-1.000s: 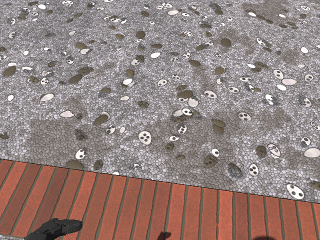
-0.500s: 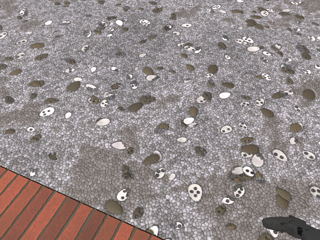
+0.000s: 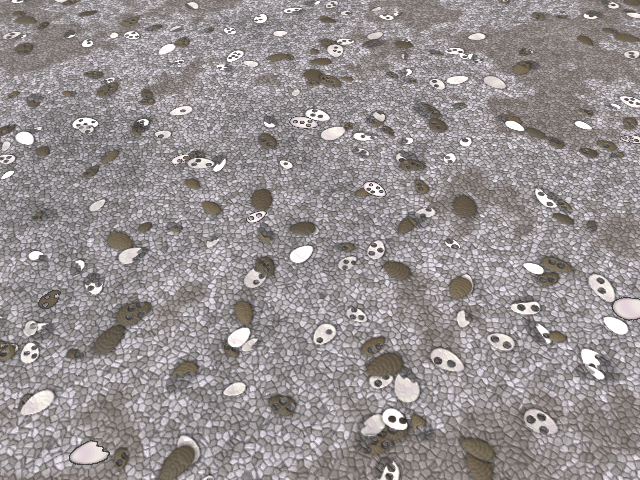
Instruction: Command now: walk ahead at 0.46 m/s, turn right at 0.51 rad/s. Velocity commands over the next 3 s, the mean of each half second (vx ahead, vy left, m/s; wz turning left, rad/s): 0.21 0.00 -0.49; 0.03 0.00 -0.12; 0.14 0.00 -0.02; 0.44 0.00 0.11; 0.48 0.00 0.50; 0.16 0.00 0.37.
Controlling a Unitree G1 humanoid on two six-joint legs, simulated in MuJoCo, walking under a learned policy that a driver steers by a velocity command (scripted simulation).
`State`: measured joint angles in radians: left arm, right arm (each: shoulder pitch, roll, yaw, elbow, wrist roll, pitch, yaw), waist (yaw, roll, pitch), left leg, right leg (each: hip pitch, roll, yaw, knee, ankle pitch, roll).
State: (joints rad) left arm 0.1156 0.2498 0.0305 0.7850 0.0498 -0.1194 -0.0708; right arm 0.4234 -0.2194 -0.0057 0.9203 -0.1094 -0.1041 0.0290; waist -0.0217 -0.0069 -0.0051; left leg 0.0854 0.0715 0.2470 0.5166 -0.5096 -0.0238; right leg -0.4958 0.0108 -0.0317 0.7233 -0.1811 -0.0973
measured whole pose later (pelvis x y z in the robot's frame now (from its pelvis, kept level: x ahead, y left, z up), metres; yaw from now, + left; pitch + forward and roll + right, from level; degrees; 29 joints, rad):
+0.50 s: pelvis +0.23 +0.01 -0.09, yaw -15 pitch +3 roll +1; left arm 0.34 0.27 0.03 0.77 -0.03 -0.02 0.04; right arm 0.14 -0.20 -0.01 0.77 0.00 -0.07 0.02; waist 0.03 -0.04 0.00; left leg -0.38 -0.03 0.01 0.41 -0.12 0.03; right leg -0.61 0.11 0.14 1.62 -0.79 0.02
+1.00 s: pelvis +0.24 -0.05 -0.07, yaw -17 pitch +0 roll -1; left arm 0.19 0.14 0.02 0.76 -0.02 -0.06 0.06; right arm 0.29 -0.20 -0.05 0.86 -0.02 -0.03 -0.02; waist -0.02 0.04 -0.01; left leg -0.28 0.01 0.04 0.49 -0.02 0.05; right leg -0.49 -0.01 -0.02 1.15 -0.10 -0.10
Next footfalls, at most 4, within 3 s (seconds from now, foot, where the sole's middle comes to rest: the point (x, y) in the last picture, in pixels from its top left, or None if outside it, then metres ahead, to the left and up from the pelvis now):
0.40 left None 0.33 0.03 -0.86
0.80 right None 0.19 -0.17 -0.77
1.68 right None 0.33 -0.23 -0.86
2.08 left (391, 403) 0.73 -0.14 -0.86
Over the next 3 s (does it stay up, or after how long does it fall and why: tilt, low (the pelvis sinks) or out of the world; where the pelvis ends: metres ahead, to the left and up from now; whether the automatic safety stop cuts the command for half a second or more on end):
stays up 0.88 -0.22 -0.09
